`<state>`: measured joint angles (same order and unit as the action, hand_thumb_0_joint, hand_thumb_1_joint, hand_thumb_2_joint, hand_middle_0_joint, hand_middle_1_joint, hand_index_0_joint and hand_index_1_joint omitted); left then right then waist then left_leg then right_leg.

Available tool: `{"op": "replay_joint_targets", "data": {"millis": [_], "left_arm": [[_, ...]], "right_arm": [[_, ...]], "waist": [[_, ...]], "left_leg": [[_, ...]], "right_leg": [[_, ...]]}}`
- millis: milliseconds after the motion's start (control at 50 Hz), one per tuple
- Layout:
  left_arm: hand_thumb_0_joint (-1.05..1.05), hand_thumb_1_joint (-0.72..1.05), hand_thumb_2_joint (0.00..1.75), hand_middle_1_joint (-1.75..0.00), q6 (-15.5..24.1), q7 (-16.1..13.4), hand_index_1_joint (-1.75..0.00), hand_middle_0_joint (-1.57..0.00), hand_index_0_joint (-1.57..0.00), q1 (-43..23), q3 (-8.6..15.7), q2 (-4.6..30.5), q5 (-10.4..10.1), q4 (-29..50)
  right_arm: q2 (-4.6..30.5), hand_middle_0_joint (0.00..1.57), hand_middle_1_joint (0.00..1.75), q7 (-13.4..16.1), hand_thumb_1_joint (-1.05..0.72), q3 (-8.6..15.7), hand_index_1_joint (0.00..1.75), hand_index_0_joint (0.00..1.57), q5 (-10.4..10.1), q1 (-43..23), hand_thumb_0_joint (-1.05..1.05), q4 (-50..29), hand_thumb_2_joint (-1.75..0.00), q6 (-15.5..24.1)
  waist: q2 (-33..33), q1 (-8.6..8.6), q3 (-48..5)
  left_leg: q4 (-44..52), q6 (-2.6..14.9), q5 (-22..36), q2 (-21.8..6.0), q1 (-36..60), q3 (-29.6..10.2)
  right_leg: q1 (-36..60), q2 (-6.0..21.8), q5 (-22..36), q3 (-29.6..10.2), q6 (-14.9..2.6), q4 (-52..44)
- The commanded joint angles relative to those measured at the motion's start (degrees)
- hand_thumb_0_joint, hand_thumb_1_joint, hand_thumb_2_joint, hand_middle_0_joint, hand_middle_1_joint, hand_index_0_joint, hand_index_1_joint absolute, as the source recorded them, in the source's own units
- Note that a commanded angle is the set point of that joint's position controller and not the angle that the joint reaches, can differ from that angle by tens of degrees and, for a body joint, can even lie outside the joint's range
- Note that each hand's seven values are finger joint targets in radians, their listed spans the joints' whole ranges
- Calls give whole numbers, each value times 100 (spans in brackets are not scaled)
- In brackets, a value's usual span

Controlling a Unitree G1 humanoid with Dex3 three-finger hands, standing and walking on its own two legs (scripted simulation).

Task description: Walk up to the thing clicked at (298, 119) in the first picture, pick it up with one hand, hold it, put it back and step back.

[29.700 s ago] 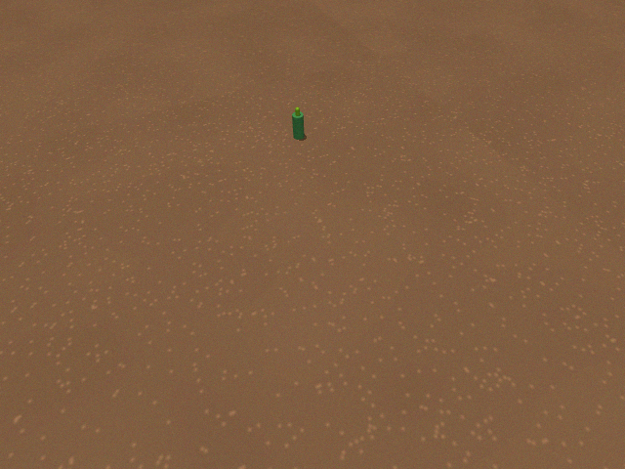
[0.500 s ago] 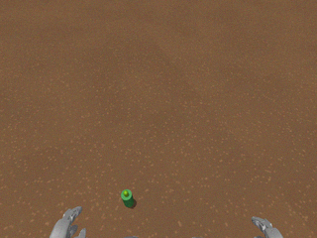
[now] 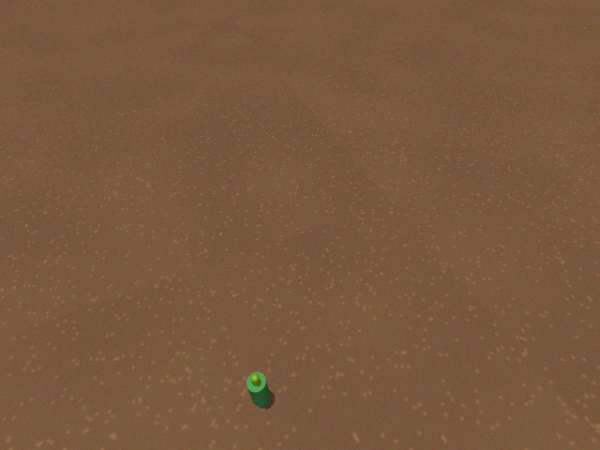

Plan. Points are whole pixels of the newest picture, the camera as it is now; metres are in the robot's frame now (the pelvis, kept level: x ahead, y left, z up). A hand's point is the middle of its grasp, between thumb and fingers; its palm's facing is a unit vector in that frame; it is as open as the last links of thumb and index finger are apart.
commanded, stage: stand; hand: left
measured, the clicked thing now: (257, 387) +0.43 +0.18 -0.69
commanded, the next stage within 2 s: step back in 1.48 s
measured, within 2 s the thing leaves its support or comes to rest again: neither
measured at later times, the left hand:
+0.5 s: hand out of the picture +0.05 +0.23 -0.16, palm faces -0.02 -0.94 -0.34, open 7.4 cm
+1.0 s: hand out of the picture +0.11 +0.23 -0.15, palm faces -0.01 -0.94 -0.34, open 7.4 cm
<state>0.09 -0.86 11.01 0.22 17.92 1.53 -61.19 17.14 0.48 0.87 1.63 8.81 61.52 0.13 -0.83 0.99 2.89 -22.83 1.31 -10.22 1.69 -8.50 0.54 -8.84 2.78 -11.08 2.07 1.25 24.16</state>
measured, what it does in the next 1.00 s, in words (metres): stands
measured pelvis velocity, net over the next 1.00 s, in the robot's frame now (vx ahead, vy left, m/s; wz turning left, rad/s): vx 0.03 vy -0.02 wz -0.01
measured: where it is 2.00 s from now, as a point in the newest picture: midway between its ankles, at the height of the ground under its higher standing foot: outside the picture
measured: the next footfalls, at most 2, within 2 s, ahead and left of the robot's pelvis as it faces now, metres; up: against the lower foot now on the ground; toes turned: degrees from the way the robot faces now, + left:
left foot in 1.80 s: +0.00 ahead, +0.12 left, +0.00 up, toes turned -2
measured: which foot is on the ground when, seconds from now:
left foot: down 0.00-1.00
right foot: down 0.00-1.00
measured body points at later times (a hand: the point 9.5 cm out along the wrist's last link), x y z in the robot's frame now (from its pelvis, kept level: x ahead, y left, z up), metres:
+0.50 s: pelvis +0.00 -0.01 +0.00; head +0.01 -0.02 +0.45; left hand +0.05 +0.28 -0.13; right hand +0.05 -0.31 -0.14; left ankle +0.03 +0.10 -0.74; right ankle +0.03 -0.13 -0.74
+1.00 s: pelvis +0.03 -0.02 +0.01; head +0.04 -0.03 +0.46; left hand +0.11 +0.28 -0.12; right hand +0.10 -0.31 -0.14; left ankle +0.03 +0.10 -0.74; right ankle +0.03 -0.13 -0.74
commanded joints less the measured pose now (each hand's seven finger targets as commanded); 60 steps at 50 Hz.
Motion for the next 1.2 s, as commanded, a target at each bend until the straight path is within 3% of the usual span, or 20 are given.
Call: {"op": "replay_joint_targets", "data": {"millis": [0, 100, 140, 240, 420, 480, 520, 760, 840, 960, 1020, 1180], "left_arm": [[0, 90, 90, -30, 182, -86, -30, -20, -20, -236, 223, 1126, 15, 145], [0, 90, 90, -30, 167, -71, -30, -20, -20, -304, 217, 1181, 12, -1], [0, 90, 90, -30, 193, -66, -30, -20, -20, -315, 206, 1180, 10, -44], [0, 90, 90, -30, 181, -61, -30, -20, -20, -395, 212, 1246, -9, -124], [0, 90, 90, -30, 181, -40, -30, -20, -20, -466, 228, 1253, -37, -214], [0, 90, 90, -30, 170, -27, -30, -20, -20, -425, 211, 1212, -45, -266], [0, 90, 90, -30, 176, -28, -30, -20, -20, -496, 216, 1227, -55, -248], [0, 90, 90, -30, 178, -21, -30, -20, -20, -639, 231, 1216, -67, -238], [0, 90, 90, -30, 178, -31, -30, -20, -20, -702, 244, 1208, -67, -209], [0, 90, 90, -30, 169, -27, -30, -20, -20, -738, 255, 1222, -81, -205], [0, 90, 90, -30, 182, -32, -30, -20, -20, -735, 255, 1211, -72, -182], [0, 90, 90, -30, 185, -31, -30, -20, -20, -796, 262, 1238, -84, -169]], "right_arm": [[1201, 20, 30, 49, -90, 260, 30, 20, -14, -322, 0, -222, -90, 129], [1185, 20, 30, 26, -90, 238, 30, 20, -12, -321, 0, -94, -90, 82], [1187, 20, 30, 13, -90, 231, 30, 20, -30, -329, 0, -58, -90, 87], [1184, 20, 30, 2, -90, 212, 30, 20, -29, -259, 0, 30, -90, 73], [1231, 20, 30, 26, -90, 165, 30, 20, -41, -241, 0, 91, -90, 120], [1295, 20, 30, 27, -90, 162, 30, 20, -48, -274, 0, 130, -90, 124], [1290, 20, 30, 34, -90, 155, 30, 20, -54, -276, 0, 136, -90, 138], [1273, 20, 30, 48, -90, 119, 30, 20, -56, -336, 0, 181, -90, 164], [1323, 20, 30, 61, -90, 136, 30, 20, -65, -370, 0, 159, -90, 171], [1334, 20, 30, 74, -90, 119, 30, 20, -54, -429, 0, 174, -90, 173], [1368, 20, 30, 73, -90, 143, 30, 20, -71, -478, 0, 130, -90, 175], [1387, 20, 30, 68, -90, 146, 30, 20, -65, -516, 0, 125, -90, 155]], "waist": [[94, -26, -74], [7, -39, 94], [129, -43, -46], [86, -71, 66], [67, -64, -200], [49, -40, -139], [98, -51, -220], [131, -63, -323], [99, -84, -507], [76, -64, -473], [132, -77, -620], [88, -85, -520]], "left_leg": [[757, 37, -487, -732, -81, -822], [860, 16, -914, -712, -352, -819], [753, 39, -627, -701, -177, -766], [758, 32, -767, -700, -257, -751], [767, 21, -174, -779, -109, -721], [787, 33, -242, -798, -88, -743], [775, 12, 92, -805, 11, -707], [821, -37, 572, -866, 186, -646], [726, -25, 1025, -898, 327, -588], [768, -43, 1009, -907, 373, -569], [663, -7, 1420, -948, 533, -540], [725, -34, 1195, -949, 487, -528]], "right_leg": [[-69, 407, -253, -532, -170, -666], [-105, 396, -660, -558, -159, -789], [-79, 456, -605, -631, -172, -875], [-191, 477, -878, -699, -196, -961], [102, 497, -201, -662, -220, -865], [96, 482, -206, -641, -217, -876], [162, 497, 27, -643, -223, -877], [320, 495, 545, -583, -181, -868], [481, 521, 1077, -564, -178, -814], [482, 527, 1066, -577, -166, -827], [557, 543, 1493, -531, -163, -780], [568, 539, 1269, -551, -166, -873]]}}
